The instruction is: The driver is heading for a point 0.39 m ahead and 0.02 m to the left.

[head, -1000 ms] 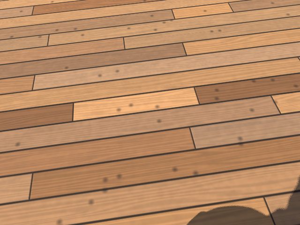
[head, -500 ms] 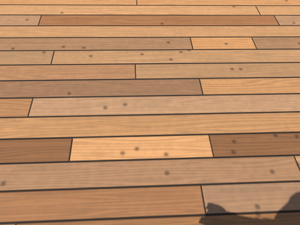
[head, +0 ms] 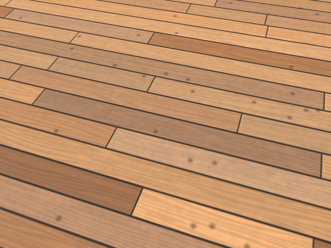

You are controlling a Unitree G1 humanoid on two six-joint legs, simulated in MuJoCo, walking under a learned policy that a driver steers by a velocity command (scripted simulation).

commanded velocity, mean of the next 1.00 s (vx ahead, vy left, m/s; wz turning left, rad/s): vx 0.25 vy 0.00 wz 0.30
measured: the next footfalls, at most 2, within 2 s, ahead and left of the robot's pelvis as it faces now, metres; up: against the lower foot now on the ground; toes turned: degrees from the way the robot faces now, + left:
left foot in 0.24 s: +0.27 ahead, +0.12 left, +0.00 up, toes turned +13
right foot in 0.76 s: +0.45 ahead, +0.01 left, +0.00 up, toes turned +15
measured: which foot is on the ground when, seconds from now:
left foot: up 0.00-0.22, down 0.24-0.78, up 0.80-0.98, down 1.00-1.00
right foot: down 0.00-0.24, up 0.26-0.74, down 0.76-1.00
